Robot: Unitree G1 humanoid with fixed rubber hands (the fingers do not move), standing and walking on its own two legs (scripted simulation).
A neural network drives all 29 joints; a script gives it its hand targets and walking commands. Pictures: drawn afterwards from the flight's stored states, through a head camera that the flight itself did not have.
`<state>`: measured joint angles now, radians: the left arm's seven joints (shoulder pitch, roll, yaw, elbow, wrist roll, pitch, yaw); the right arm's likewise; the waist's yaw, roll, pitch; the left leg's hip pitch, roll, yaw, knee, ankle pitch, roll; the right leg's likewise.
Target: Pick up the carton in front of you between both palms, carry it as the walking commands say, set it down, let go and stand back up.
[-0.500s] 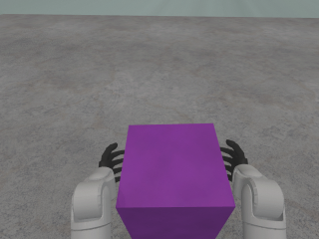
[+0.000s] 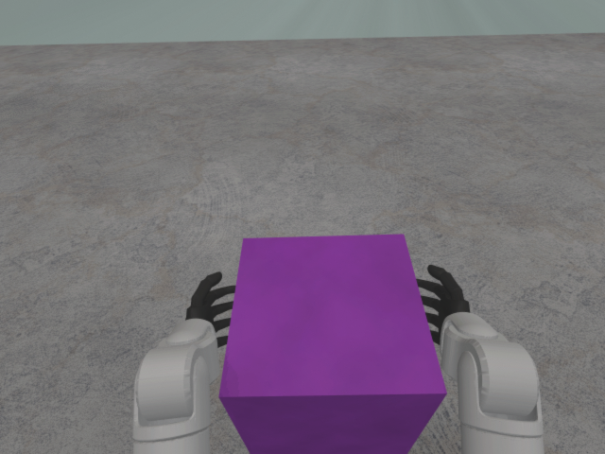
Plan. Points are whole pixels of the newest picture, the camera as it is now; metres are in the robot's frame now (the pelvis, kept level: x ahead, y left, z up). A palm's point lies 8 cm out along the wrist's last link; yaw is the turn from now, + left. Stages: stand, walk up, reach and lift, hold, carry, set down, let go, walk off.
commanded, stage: carry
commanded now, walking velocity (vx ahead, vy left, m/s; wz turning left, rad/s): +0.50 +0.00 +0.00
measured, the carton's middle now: (325, 352) +0.27 +0.00 +0.03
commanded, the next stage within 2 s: none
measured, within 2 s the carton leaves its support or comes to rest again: neither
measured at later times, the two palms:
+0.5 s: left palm (227, 192) +0.58 +0.17 +0.08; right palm (384, 182) +0.58 -0.13 +0.09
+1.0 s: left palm (262, 116) +0.90 +0.12 +0.10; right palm (378, 111) +0.91 -0.18 +0.09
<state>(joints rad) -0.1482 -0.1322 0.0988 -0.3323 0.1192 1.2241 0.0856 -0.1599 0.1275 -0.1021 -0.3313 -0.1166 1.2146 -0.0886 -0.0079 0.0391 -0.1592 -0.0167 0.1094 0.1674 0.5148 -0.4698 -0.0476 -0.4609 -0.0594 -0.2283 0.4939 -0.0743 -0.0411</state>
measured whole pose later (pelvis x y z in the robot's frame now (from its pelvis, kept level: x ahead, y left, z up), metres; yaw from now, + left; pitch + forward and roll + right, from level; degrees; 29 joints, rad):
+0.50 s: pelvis +0.32 +0.02 +0.00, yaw -2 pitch +3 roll +1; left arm -0.15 -0.13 0.12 -0.32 0.12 1.23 0.08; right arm -0.17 0.14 -0.09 -0.28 -0.12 1.20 -0.09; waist -0.01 -0.04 -0.12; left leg -0.46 0.04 0.24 0.54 -0.12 0.08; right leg -0.09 -0.12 -0.14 0.74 -0.47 0.04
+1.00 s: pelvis +0.64 -0.03 +0.00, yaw +1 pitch +3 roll -1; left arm -0.17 -0.14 0.09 -0.32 0.11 1.22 0.09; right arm -0.16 0.13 -0.13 -0.35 -0.12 1.22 -0.09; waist 0.01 0.04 -0.09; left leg -0.17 0.09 0.09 0.93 -0.46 -0.02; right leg -0.44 -0.05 -0.25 0.54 -0.16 -0.08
